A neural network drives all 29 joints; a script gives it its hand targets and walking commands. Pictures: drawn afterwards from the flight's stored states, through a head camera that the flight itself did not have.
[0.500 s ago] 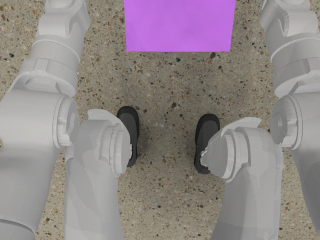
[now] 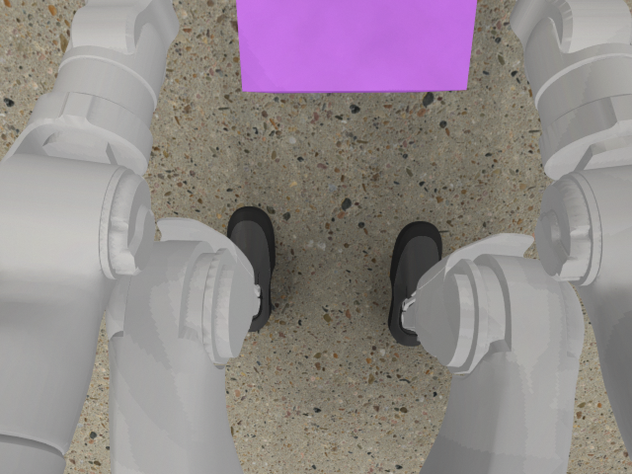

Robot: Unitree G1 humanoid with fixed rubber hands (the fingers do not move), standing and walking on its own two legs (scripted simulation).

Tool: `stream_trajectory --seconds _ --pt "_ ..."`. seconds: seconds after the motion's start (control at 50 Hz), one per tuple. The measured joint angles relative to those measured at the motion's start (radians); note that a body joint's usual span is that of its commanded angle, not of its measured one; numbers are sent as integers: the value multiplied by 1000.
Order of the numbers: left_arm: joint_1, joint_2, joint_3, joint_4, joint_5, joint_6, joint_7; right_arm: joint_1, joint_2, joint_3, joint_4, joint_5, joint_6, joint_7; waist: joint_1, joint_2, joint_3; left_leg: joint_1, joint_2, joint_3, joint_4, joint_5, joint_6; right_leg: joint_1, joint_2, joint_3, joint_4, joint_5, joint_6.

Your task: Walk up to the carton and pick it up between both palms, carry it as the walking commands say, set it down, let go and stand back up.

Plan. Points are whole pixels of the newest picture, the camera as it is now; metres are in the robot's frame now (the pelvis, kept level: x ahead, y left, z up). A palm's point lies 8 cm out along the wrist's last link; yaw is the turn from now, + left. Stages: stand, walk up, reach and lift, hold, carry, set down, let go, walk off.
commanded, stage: reach and lift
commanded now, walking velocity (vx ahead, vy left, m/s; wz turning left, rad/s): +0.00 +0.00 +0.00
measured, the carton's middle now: out of the picture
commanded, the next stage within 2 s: none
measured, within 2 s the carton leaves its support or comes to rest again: leaves its support in 1.14 s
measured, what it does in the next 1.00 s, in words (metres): stands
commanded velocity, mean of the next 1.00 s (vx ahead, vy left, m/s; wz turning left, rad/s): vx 0.00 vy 0.00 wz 0.00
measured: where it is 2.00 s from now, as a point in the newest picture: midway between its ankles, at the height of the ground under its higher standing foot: (329, 295)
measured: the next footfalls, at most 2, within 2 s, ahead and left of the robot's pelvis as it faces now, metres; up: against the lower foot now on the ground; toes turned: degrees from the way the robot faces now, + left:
none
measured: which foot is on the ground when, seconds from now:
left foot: down 0.00-1.00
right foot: down 0.00-1.00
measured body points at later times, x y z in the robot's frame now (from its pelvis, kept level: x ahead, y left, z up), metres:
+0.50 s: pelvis +0.00 +0.00 +0.00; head +0.39 +0.00 +0.22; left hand +0.56 +0.15 -0.20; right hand +0.57 -0.14 -0.20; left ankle +0.12 +0.13 -0.32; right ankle +0.11 -0.13 -0.32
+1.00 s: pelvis +0.01 +0.00 -0.01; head +0.39 -0.01 +0.23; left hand +0.57 +0.16 -0.19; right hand +0.58 -0.14 -0.20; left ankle +0.12 +0.13 -0.32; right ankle +0.11 -0.13 -0.32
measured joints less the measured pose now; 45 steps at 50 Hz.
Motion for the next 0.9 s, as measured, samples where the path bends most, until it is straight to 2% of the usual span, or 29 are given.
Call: stream_trajectory --seconds 0.26,0.5,0.6,0.72,0.8,0.9 --pt "-43 -41 9 -7 38 2 1 -23 28 -4 -7 -27 -4 -12 -2 2 31 15 -2 -1 -12 5 0 17 -1 -1 -12 4 1" --pt "-75 -68 63 10 106 1 -2 -40 34 -2 1 -40 2 -13 2 -4 48 30 5 -6 -9 -3 -3 27 9 -5 -13 5 -1" --pt "-78 -67 109 0 155 39 -26 -51 44 -53 6 -99 34 4 1 -8 48 28 1 -12 7 -5 -7 24 10 -9 4 3 -6" --pt "-62 -63 151 -39 217 117 -76 -8 58 -124 -57 -160 89 46 7 -9 35 22 0 -21 40 -22 -12 17 12 -15 34 -11 -11" --pt "-42 -60 158 -61 223 144 -97 16 65 -145 -83 -176 109 67 6 -8 17 15 -2 -23 54 -33 -12 11 12 -15 48 -24 -12" --pt "-22 -59 149 -77 216 159 -106 35 73 -156 -97 -177 120 70 7 -15 -2 12 -4 -25 60 -45 -17 5 17 -13 53 -32 -11"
